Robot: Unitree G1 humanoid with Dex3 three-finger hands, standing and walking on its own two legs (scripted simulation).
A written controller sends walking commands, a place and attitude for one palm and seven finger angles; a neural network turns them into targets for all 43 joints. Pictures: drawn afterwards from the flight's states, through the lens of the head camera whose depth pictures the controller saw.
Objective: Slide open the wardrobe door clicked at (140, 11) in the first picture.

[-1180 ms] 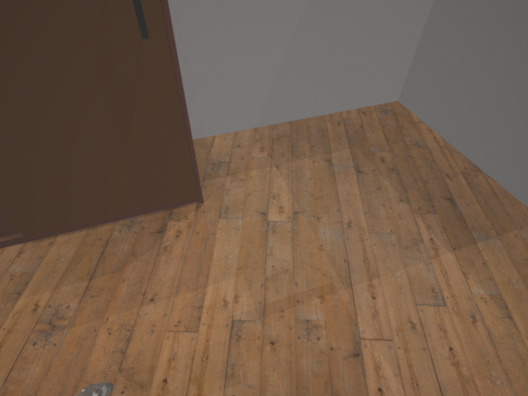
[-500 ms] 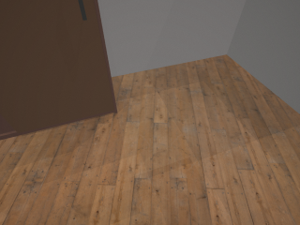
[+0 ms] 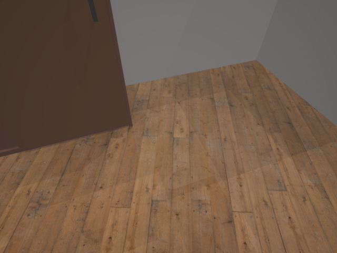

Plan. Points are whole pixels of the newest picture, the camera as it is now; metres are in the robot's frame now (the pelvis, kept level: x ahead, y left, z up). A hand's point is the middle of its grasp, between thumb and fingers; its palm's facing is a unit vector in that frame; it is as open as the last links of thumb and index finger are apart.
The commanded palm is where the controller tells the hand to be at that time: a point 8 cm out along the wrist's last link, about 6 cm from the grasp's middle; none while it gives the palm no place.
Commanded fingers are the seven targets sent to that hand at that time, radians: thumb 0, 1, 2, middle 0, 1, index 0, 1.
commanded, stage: look at it before walking up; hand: right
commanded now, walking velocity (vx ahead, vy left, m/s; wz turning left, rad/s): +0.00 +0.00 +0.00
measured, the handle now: out of the picture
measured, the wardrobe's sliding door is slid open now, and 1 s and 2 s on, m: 0.00 0.00 0.00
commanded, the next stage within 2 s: walk to a spot facing it in 0.26 s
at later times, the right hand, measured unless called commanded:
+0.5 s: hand out of the picture +0.08 -0.24 -0.16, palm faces -0.03 +0.94 -0.33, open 7.4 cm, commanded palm none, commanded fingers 0.00 -0.90 -0.90 0.20 0.30 0.20 0.30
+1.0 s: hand out of the picture +0.04 -0.16 -0.16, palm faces -0.18 +0.96 -0.21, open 7.4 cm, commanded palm none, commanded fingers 0.00 -0.90 -0.90 0.20 0.30 0.20 0.30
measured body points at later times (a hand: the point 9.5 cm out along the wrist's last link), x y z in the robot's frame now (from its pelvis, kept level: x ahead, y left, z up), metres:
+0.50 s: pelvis +0.01 +0.00 +0.00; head +0.02 +0.00 +0.45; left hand +0.10 +0.29 -0.13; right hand +0.08 -0.29 -0.14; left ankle +0.00 +0.12 -0.74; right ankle +0.00 -0.13 -0.74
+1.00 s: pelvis +0.04 +0.03 +0.00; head +0.05 +0.05 +0.45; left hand +0.06 +0.31 -0.15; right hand +0.05 -0.21 -0.15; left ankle -0.02 +0.11 -0.74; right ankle +0.09 -0.10 -0.67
